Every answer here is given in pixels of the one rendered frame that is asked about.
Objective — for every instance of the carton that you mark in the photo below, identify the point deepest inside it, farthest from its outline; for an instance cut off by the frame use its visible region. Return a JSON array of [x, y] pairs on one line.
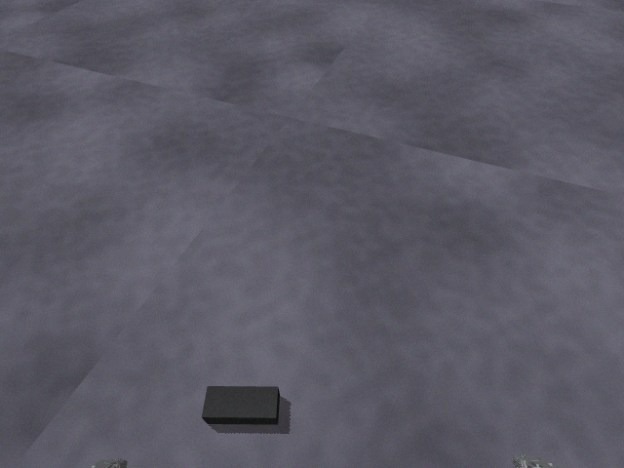
[[241, 405]]

